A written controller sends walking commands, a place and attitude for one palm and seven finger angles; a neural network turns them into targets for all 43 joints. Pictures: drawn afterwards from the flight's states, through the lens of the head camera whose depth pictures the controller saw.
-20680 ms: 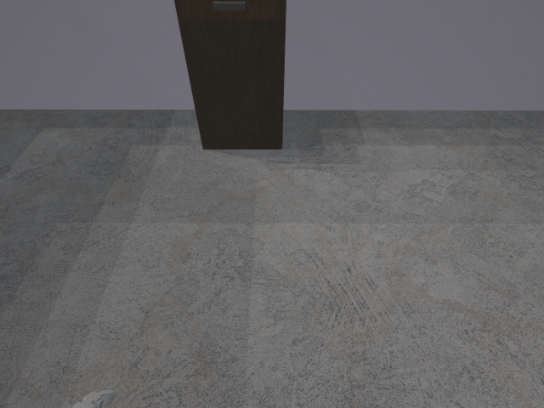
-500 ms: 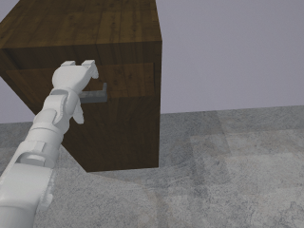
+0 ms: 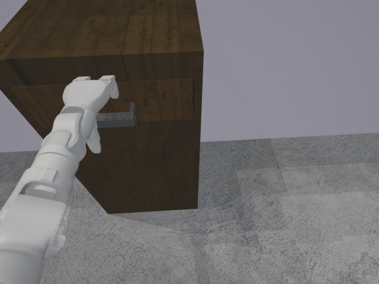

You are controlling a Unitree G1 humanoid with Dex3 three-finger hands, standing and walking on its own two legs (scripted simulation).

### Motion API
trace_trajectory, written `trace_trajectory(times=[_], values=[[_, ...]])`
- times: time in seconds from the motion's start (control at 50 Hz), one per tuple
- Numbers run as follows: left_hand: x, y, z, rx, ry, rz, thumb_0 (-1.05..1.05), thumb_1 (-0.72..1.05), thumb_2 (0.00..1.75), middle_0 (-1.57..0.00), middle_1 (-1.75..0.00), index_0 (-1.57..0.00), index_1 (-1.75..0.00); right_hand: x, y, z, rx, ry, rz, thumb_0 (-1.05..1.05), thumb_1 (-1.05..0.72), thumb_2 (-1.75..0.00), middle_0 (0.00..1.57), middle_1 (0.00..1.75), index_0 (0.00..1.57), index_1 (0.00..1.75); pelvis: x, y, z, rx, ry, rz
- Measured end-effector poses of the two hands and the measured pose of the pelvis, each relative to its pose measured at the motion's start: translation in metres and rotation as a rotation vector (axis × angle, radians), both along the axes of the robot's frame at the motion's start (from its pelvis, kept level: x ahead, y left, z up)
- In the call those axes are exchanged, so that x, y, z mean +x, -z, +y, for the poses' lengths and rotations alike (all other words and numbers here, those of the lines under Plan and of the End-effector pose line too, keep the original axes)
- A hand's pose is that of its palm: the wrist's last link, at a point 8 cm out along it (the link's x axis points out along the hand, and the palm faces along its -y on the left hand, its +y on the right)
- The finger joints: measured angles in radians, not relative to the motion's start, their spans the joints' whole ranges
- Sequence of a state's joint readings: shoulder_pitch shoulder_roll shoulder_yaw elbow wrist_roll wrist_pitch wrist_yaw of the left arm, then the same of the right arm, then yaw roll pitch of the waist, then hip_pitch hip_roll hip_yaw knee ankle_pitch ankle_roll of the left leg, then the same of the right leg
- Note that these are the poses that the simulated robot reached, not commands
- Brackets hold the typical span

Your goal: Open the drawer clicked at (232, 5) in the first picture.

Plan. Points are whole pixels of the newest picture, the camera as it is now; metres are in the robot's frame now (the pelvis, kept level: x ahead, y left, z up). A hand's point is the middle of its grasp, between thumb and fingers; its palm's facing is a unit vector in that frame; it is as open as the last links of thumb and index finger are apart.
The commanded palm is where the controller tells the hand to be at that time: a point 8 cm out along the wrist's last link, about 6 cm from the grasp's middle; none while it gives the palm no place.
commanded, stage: re-aim the fingers above the handle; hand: left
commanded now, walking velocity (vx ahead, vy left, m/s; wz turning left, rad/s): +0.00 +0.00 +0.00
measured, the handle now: (108, 113) +0.52 +0.21 +0.04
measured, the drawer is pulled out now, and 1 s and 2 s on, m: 0.00 0.00 0.00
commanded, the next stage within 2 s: lower the fingers behind the handle in 0.88 s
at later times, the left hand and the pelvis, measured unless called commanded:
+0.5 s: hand (101, 108) +0.48 +0.20 +0.10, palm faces -0.03 +0.00 -1.00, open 13.4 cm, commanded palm +0.46 +0.23 +0.16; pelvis +0.00 -0.01 +0.00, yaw -1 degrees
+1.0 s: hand (96, 108) +0.48 +0.21 +0.10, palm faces -0.01 +0.00 -1.00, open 13.5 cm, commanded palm +0.46 +0.22 +0.16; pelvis -0.01 -0.01 +0.00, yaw -1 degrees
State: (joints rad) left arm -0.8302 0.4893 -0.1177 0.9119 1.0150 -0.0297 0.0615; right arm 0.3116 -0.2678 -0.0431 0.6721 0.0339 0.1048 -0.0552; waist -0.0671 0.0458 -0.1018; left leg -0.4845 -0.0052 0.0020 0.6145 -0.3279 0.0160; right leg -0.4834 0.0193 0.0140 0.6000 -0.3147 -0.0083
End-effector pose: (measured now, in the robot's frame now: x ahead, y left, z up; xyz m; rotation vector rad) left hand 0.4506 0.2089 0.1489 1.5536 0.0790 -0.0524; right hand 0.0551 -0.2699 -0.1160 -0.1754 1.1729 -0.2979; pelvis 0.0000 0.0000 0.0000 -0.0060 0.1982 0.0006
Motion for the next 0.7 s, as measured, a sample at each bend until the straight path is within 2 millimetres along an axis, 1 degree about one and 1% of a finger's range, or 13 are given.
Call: trace_trajectory(times=[0.06,0.12,0.2,0.3,0.4,0.56,0.64,0.7], values=[[0.003,0.002,-0.006,-0.015,0.043,-0.034,0.00,-0.49,0.30,-0.32,-1.20,-0.32,-1.20,-0.001,0.000,-0.002,-0.011,-0.001,0.006,0.01,-0.90,-0.90,0.20,0.30,0.20,0.30,0.000,0.001,0.000,-0.001,0.001,0.013],[0.004,0.003,-0.005,-0.016,0.050,-0.073,0.00,-0.49,0.30,-0.37,-1.22,-0.32,-1.20,-0.003,0.003,-0.002,-0.008,-0.003,0.017,0.01,-0.90,-0.90,0.20,0.30,0.20,0.30,0.001,0.003,0.000,-0.001,0.003,0.025],[0.004,0.003,-0.007,-0.013,0.035,-0.104,0.00,-0.49,0.30,-0.40,-1.23,-0.34,-1.22,-0.005,0.008,0.002,0.019,-0.001,0.030,0.01,-0.90,-0.90,0.20,0.30,0.20,0.30,0.002,0.004,0.000,-0.001,0.004,0.032],[0.006,0.001,-0.011,-0.011,-0.005,-0.106,0.00,-0.49,0.30,-0.43,-1.23,-0.37,-1.25,-0.006,0.012,0.007,0.047,0.011,0.029,0.01,-0.90,-0.90,0.20,0.30,0.20,0.30,0.001,0.002,-0.002,0.001,0.008,0.025],[0.006,-0.004,-0.012,0.019,-0.022,-0.080,0.00,-0.49,0.30,-0.41,-1.22,-0.40,-1.25,-0.007,0.011,0.009,0.052,0.028,0.009,0.01,-0.90,-0.90,0.20,0.30,0.20,0.30,-0.001,0.000,-0.005,0.004,0.014,0.013],[0.006,-0.008,-0.011,0.000,-0.022,-0.045,0.00,-0.49,0.30,-0.38,-1.21,-0.40,-1.22,-0.013,0.004,-0.003,0.014,0.043,-0.008,0.01,-0.90,-0.90,0.20,0.30,0.20,0.30,-0.005,-0.001,-0.009,0.007,0.019,0.002],[0.005,-0.009,-0.003,0.013,-0.024,-0.057,0.00,-0.49,0.30,-0.37,-1.21,-0.38,-1.21,-0.018,0.002,-0.011,-0.011,0.048,0.000,0.01,-0.90,-0.90,0.20,0.30,0.20,0.30,-0.006,-0.001,-0.010,0.006,0.020,0.007],[0.005,-0.009,-0.002,0.019,-0.012,-0.063,0.00,-0.49,0.30,-0.37,-1.21,-0.37,-1.21,-0.022,0.001,-0.015,-0.025,0.046,0.013,0.01,-0.90,-0.90,0.20,0.30,0.20,0.30,-0.007,0.000,-0.010,0.005,0.017,0.012]])
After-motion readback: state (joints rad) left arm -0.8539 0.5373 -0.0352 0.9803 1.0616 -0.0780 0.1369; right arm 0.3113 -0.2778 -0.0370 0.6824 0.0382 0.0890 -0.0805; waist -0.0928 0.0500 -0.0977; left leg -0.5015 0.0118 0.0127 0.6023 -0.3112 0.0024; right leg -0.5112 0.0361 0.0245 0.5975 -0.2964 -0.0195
